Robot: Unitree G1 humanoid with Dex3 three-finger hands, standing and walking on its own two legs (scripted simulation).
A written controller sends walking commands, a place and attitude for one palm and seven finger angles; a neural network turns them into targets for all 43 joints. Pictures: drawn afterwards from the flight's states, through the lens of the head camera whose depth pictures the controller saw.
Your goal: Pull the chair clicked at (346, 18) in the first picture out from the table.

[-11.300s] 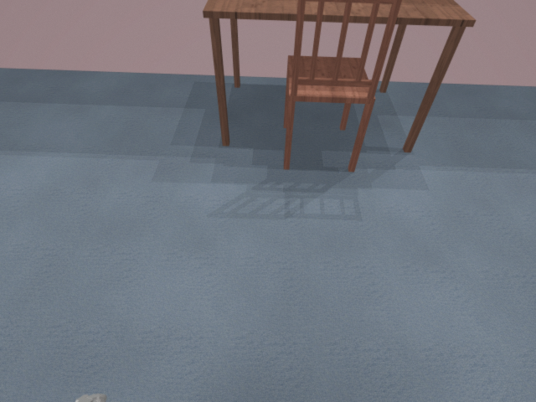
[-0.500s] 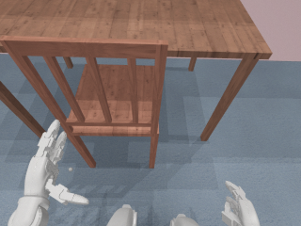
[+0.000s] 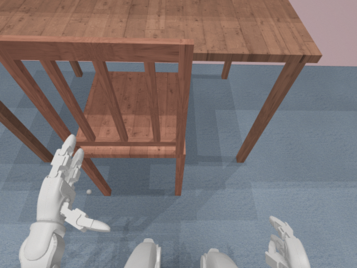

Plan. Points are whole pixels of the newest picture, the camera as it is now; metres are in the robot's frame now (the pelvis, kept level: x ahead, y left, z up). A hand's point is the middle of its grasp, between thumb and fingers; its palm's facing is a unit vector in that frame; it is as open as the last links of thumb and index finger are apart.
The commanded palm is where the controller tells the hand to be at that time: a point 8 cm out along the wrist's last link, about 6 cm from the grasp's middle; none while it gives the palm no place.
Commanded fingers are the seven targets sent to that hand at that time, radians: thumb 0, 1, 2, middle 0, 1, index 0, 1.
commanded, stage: aim the fingers beside a spindle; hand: left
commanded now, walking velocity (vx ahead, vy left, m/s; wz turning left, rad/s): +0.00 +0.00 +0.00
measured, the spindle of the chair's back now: (114, 108) +0.50 +0.20 +0.02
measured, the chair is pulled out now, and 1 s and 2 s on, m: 0.00 0.00 0.00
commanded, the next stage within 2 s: push the fingers through the gap in 1.56 s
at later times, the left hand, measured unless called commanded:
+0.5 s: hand (104, 175) +0.31 +0.18 +0.01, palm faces +0.05 -1.00 -0.02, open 16.9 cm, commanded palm +0.29 +0.23 +0.02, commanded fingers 0.00 -0.50 0.30 -0.06 -0.08 -0.06 -0.08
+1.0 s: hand (117, 166) +0.34 +0.16 -0.01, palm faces +0.04 -1.00 -0.02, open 16.9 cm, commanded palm +0.32 +0.22 +0.00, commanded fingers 0.00 -0.50 0.30 -0.06 -0.08 -0.06 -0.08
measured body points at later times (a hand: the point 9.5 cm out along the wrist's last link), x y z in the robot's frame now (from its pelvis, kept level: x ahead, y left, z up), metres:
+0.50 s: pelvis -0.01 +0.01 -0.01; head +0.09 +0.02 +0.43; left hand +0.30 +0.24 +0.02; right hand +0.15 -0.24 -0.11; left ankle +0.03 +0.10 -0.65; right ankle +0.00 -0.10 -0.65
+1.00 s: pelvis -0.01 +0.01 -0.03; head +0.10 +0.02 +0.41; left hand +0.33 +0.22 +0.00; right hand +0.14 -0.24 -0.13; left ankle +0.03 +0.10 -0.65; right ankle +0.00 -0.10 -0.65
